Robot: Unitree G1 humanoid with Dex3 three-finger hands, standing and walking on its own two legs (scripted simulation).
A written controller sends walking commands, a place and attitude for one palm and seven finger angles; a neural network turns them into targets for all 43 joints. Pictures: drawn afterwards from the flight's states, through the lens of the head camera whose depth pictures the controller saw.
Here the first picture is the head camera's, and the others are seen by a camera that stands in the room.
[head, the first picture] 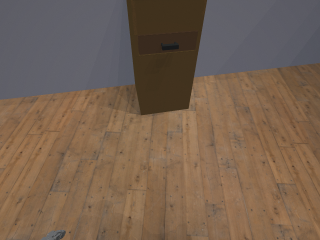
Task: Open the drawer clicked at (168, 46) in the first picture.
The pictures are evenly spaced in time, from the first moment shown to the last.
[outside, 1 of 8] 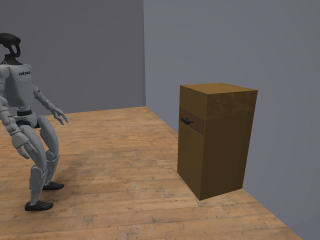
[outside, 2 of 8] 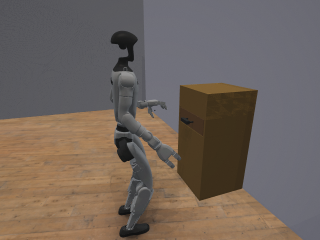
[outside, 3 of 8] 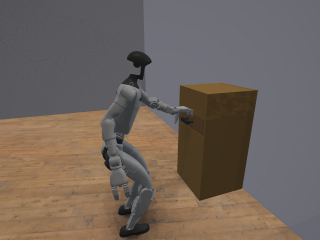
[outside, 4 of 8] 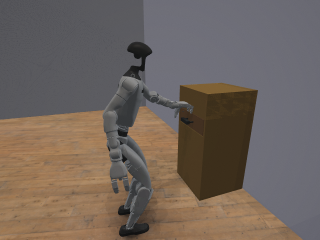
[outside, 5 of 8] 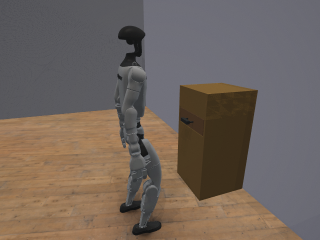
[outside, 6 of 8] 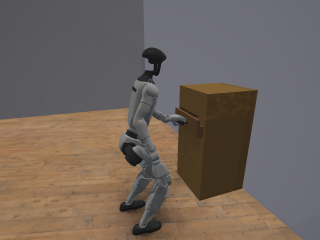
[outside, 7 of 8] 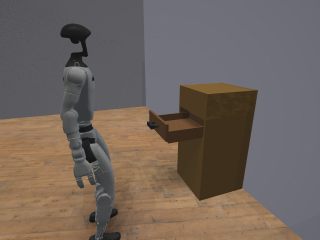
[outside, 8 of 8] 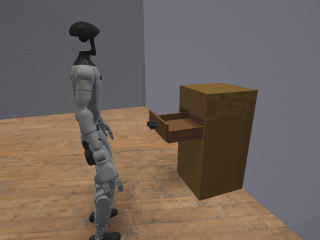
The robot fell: no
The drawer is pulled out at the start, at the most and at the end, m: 0.00 0.30 0.30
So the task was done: yes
